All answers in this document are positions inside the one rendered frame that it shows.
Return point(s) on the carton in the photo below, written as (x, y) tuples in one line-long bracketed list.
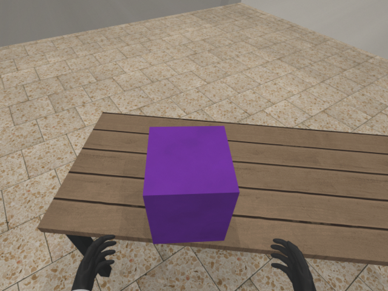
[(190, 187)]

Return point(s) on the robot right hand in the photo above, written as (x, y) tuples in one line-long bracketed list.
[(297, 268)]

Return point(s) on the robot left hand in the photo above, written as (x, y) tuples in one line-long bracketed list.
[(90, 266)]

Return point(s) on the table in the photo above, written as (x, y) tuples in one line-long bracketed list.
[(324, 191)]

